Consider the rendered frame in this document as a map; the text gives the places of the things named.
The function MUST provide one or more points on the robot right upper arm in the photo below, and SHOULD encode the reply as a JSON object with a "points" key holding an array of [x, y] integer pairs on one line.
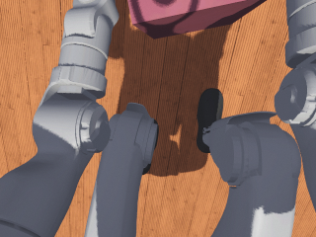
{"points": [[295, 104]]}

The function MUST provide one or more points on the left robot forearm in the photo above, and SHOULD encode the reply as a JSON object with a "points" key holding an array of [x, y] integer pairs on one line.
{"points": [[84, 52]]}

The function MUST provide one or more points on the right robot thigh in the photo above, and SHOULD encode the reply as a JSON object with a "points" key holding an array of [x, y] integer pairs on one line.
{"points": [[256, 158]]}

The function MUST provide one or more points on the right robot forearm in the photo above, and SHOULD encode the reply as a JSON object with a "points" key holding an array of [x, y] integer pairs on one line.
{"points": [[301, 20]]}

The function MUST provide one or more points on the left robot shin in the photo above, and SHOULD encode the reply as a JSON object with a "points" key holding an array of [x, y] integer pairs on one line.
{"points": [[133, 107]]}

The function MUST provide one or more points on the robot left upper arm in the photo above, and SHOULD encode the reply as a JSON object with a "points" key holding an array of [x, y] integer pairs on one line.
{"points": [[35, 197]]}

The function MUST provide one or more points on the carton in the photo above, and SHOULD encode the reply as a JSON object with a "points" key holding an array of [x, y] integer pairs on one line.
{"points": [[166, 18]]}

